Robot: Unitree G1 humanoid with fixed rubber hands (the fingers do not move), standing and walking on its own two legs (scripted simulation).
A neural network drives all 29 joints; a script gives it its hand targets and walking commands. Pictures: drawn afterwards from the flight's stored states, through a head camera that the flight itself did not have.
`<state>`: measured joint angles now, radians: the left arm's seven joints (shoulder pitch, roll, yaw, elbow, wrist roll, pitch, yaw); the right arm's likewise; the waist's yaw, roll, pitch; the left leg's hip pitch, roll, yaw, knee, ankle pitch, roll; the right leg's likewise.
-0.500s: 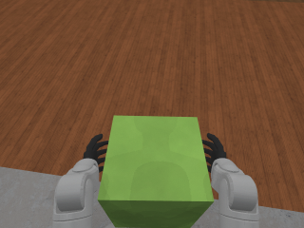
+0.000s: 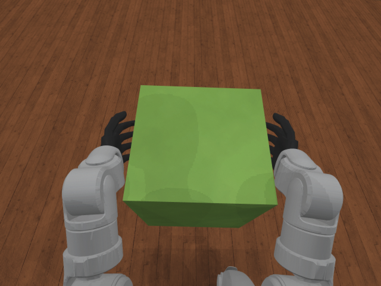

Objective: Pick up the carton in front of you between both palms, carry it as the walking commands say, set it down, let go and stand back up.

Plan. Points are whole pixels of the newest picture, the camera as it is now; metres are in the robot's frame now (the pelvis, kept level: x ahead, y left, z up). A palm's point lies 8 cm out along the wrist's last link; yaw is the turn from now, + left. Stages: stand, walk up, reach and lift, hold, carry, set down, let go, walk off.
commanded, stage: carry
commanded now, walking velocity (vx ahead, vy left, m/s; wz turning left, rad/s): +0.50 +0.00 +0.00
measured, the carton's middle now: (196, 166) +0.34 -0.01 +0.07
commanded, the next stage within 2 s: none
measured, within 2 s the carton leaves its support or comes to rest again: neither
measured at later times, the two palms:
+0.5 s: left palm (137, 48) +0.70 +0.15 +0.12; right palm (240, 45) +0.74 -0.15 +0.12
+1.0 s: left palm (151, 7) +0.87 +0.12 +0.16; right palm (245, 8) +0.88 -0.18 +0.17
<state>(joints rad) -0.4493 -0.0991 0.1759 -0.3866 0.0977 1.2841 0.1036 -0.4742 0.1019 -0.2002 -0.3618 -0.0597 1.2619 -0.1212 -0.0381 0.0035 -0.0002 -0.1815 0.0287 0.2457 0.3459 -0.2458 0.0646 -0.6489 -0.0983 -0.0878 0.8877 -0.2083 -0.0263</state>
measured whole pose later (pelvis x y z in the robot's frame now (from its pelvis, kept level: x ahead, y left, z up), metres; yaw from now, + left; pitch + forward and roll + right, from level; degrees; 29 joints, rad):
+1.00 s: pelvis +0.49 -0.02 +0.02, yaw +1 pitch +5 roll +0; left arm -0.81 -0.04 0.29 0.04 0.11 1.31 0.10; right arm -0.86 -0.03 -0.28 0.10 -0.05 1.30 -0.12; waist 0.00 0.03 0.03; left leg -0.34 0.02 0.05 0.58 -0.40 0.01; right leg -0.34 0.02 -0.06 0.53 -0.35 -0.04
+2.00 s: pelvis +0.49 -0.01 +0.01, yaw +2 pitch +1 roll +0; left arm -0.66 0.01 0.19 0.25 0.06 1.24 0.11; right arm -0.70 -0.01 -0.19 0.27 -0.06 1.22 -0.12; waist 0.00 0.02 -0.08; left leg -0.24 0.01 0.08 0.55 -0.41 0.01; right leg -0.26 -0.02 -0.09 0.57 -0.40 -0.02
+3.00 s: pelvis +0.46 -0.01 +0.01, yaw +2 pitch +0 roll +0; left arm -0.67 0.00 0.20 0.25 0.06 1.24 0.11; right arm -0.71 -0.01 -0.20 0.28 -0.06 1.22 -0.12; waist 0.00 0.01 -0.06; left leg -0.27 0.02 0.10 0.54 -0.35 0.02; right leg -0.30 -0.03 -0.10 0.55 -0.34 -0.02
